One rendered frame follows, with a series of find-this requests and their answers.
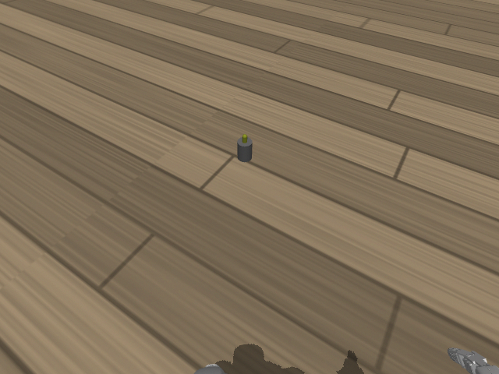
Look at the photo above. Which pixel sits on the right robot hand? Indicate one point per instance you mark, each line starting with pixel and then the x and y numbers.
pixel 473 362

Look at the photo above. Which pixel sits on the bottle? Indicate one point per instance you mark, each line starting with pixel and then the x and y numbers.
pixel 244 147

